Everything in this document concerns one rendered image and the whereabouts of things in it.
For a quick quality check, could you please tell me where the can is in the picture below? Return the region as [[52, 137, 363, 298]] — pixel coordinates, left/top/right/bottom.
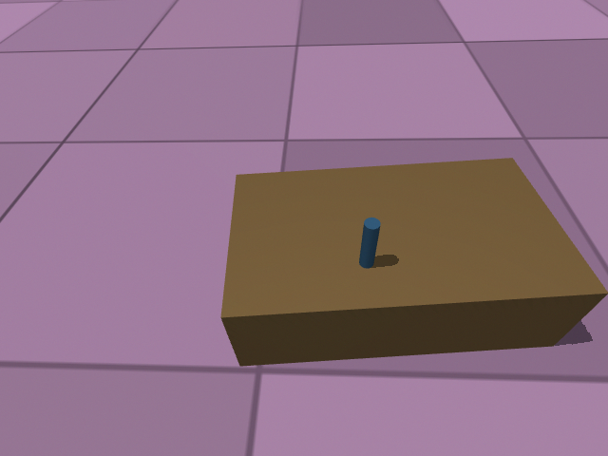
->
[[359, 218, 381, 269]]

